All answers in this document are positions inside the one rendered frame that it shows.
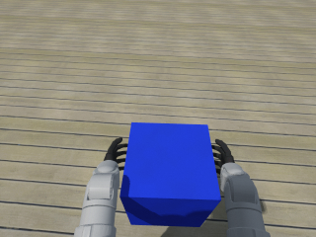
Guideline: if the right robot hand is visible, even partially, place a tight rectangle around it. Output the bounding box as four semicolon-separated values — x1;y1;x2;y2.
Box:
211;139;235;175

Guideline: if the carton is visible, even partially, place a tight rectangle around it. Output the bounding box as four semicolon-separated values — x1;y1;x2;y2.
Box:
119;122;221;227

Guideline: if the left robot hand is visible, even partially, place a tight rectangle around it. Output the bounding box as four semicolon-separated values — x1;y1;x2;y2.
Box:
104;137;128;171

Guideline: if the robot left forearm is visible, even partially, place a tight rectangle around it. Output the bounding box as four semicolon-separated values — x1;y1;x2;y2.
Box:
73;160;119;237

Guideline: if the robot right forearm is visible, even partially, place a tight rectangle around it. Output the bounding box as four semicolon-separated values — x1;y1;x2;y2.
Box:
220;162;271;237

